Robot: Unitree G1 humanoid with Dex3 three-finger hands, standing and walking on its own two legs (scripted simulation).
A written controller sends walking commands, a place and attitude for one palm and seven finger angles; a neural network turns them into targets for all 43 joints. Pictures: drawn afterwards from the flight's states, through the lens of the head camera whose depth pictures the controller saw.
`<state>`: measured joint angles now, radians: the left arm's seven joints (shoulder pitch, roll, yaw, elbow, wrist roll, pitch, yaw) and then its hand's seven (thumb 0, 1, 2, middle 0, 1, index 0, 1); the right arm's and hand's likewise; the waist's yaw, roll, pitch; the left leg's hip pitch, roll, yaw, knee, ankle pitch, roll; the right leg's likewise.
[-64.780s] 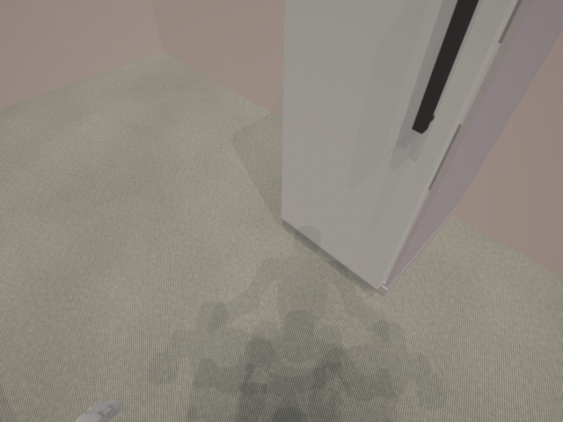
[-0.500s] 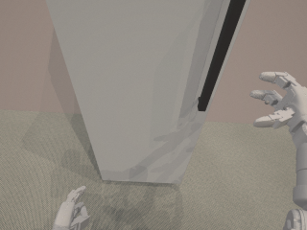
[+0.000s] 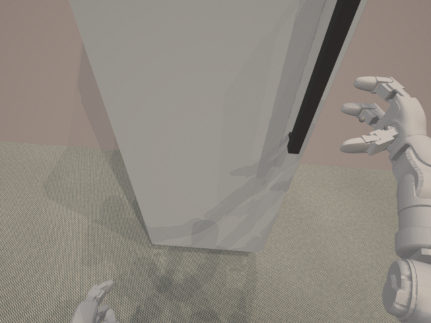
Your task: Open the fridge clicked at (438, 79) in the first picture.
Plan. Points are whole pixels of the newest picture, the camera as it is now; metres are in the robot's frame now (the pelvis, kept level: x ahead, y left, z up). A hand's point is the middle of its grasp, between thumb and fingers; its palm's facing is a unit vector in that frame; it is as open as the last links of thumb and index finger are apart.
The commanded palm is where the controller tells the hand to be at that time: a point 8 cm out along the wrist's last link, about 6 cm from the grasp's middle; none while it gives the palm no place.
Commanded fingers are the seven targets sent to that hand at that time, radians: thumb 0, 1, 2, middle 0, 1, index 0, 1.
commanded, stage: move the hooked fingers beside the handle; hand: right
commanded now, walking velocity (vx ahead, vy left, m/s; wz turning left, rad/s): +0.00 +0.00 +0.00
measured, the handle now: (323, 56) +0.52 -0.14 +0.26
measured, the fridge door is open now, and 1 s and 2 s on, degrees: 0 0 0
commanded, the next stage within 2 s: feel for the door with the fingertips in 1.60 s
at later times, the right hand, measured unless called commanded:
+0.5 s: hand (353, 111) +0.44 -0.20 +0.20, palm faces +0.00 +1.00 -0.01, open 14.0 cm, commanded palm +0.42 -0.24 +0.19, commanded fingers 0.00 0.50 -0.30 0.30 1.20 0.30 1.20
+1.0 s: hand (342, 109) +0.45 -0.18 +0.20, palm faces +0.00 +1.00 +0.00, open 14.0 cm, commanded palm +0.42 -0.24 +0.19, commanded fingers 0.00 0.50 -0.30 0.30 1.20 0.30 1.20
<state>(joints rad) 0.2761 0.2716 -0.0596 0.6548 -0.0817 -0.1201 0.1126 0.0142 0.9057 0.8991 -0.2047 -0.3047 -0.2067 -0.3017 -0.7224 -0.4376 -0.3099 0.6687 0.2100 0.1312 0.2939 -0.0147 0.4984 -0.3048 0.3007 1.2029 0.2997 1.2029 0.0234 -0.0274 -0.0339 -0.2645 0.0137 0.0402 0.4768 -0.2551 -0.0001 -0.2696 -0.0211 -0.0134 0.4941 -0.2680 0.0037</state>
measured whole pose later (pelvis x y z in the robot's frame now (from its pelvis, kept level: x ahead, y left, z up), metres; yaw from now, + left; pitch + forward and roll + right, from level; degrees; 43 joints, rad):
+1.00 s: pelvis -0.01 +0.00 +0.00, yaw +1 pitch +4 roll +0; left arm 0.35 0.28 -0.04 0.66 -0.07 -0.09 0.08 0.01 0.91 0.90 -0.21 -0.30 -0.21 -0.30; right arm -0.86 -0.44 -0.33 0.93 0.15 0.03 0.24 -0.01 0.50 -0.30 0.30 1.20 0.30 1.20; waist 0.06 -0.04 -0.07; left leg -0.33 0.01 0.02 0.50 -0.25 0.00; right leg -0.32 -0.03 -0.03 0.51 -0.27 0.00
